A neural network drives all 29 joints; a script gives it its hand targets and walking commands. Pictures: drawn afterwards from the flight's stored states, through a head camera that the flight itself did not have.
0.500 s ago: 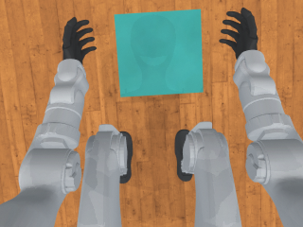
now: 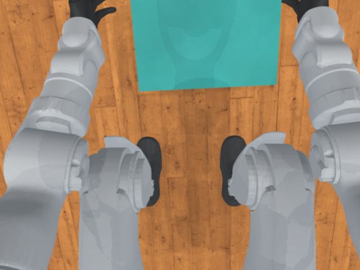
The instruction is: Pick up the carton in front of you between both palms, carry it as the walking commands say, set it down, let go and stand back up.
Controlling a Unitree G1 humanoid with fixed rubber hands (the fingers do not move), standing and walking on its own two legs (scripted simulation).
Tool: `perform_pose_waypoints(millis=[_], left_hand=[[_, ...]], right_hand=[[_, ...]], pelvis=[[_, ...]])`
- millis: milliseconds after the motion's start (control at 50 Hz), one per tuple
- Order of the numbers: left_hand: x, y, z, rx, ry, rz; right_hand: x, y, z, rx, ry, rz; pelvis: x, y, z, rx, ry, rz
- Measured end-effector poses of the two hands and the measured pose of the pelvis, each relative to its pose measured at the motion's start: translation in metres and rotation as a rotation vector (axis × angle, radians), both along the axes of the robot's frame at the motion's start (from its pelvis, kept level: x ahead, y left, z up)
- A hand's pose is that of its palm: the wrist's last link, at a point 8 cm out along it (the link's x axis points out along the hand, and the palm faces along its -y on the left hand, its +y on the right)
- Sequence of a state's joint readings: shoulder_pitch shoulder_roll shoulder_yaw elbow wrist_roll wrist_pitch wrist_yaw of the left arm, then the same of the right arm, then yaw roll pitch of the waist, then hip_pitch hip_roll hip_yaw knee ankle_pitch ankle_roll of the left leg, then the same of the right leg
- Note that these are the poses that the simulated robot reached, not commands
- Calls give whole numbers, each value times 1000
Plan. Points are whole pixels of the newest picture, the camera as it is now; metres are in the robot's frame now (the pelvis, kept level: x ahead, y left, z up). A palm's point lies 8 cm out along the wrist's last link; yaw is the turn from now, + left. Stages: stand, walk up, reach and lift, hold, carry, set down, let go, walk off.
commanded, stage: reach and lift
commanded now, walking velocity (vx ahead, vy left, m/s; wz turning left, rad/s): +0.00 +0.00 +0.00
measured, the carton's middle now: (200, 33) +0.50 -0.03 -0.24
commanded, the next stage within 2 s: none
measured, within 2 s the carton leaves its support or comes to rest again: leaves its support in 0.58 s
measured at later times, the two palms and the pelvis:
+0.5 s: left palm (104, 14) +0.52 +0.13 -0.17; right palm out of the picture +0.53 -0.18 -0.17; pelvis -0.01 +0.00 +0.01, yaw +0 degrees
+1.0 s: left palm out of the picture +0.50 +0.11 +0.00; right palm out of the picture +0.49 -0.19 +0.00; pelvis -0.01 +0.00 +0.07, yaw -3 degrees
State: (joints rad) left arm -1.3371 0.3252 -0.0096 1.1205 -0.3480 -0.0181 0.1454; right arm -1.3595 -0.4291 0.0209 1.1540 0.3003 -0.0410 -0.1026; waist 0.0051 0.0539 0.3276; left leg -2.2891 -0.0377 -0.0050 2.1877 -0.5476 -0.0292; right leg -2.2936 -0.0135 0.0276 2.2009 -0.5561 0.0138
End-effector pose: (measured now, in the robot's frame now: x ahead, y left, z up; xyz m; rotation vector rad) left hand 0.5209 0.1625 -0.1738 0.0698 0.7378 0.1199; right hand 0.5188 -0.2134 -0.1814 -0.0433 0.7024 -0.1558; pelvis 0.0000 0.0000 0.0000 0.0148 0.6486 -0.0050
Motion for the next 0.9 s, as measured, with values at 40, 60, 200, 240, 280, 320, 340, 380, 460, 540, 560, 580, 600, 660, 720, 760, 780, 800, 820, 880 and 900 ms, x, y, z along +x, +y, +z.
perform_pose_waypoints(millis=[40, 60, 200, 240, 280, 320, 340, 380, 460, 540, 560, 580, 600, 660, 720, 760, 780, 800, 820, 880, 900], left_hand=[[0, -7, 3, -1, 0, -16], [-1, -11, 4, -4, 5, -19], [-5, -19, 13, -17, -2, -9], [-6, -21, 12, -20, 3, -13], [-7, -24, 10, -21, 13, -24], [-5, -31, 10, -24, 3, -42], [-4, -33, 10, -33, 3, -25], [-2, -35, 8, -43, 7, 12], [-1, -35, 8, -32, 5, 33], [2, -35, 10, -18, 14, 27], [2, -35, 11, -13, 15, 23], [2, -34, 12, -13, 16, 27], [2, -34, 14, -10, 15, 31], [-1, -32, 27, -28, -6, 47], [-9, -32, 48, -62, -44, 80], [-15, -33, 64, -63, -55, 84], [-18, -34, 72, -67, -59, 85], [-20, -35, 81, -73, -67, 84], [-21, -37, 91, -78, -75, 83], [-21, -43, 121, -80, -80, 58], [-21, -44, 131, -78, -80, 48]], right_hand=[[-1, 2, 6, 14, -4, 2], [-2, 4, 7, 21, 1, 9], [-9, 18, 11, 32, 14, 36], [-7, 22, 12, 36, 9, 43], [-3, 29, 13, 40, 3, 54], [0, 35, 12, 41, -1, 61], [1, 37, 11, 41, -1, 52], [3, 38, 11, 47, 7, 42], [7, 38, 13, 32, 21, 58], [9, 39, 15, 39, 31, 53], [8, 39, 15, 41, 31, 51], [7, 40, 15, 38, 33, 53], [6, 41, 16, 41, 33, 50], [3, 43, 29, 42, 11, 48], [3, 43, 58, 69, -27, 31], [2, 43, 79, 89, -41, 17], [0, 42, 90, 92, -46, 12], [-3, 40, 100, 86, -53, 12], [-6, 39, 110, 80, -61, 7], [-18, 33, 136, 86, -66, -26], [-22, 31, 143, 87, -68, -35]], pelvis=[[2, 0, 1, 0, 6, 0], [2, -1, 2, 1, 9, -2], [1, -3, 7, 8, 34, -14], [-1, -3, 8, 9, 34, -14], [-3, -3, 10, 10, 40, -15], [-5, -3, 11, 12, 47, -14], [-6, -3, 12, 11, 48, -12], [-6, -3, 13, 11, 46, -10], [-6, -4, 11, 14, 41, -8], [-6, -4, 5, 17, 30, -11], [-6, -4, 3, 17, 25, -12], [-7, -4, 2, 17, 21, -11], [-7, -4, 1, 17, 17, -14], [-7, -4, 1, 18, 11, -25], [-8, -2, 4, 11, 4, -31], [-8, -1, 10, 10, 4, -32], [-8, -1, 13, 9, 9, -33], [-8, 0, 17, 11, 17, -35], [-8, 0, 21, 11, 25, -36], [-8, 0, 34, 12, 40, -44], [-8, 1, 39, 11, 45, -47]])
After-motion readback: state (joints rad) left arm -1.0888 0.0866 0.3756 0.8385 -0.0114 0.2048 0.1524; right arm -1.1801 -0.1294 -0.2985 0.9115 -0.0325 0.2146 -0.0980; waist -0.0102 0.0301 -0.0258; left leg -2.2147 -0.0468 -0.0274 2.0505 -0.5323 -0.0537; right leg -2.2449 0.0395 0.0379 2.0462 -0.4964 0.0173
